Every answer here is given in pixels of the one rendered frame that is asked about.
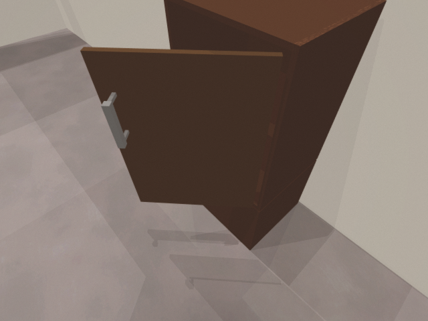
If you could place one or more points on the handle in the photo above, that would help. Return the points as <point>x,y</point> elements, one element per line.
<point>113,121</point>

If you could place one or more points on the cupboard door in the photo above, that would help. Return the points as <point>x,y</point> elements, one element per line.
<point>198,120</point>

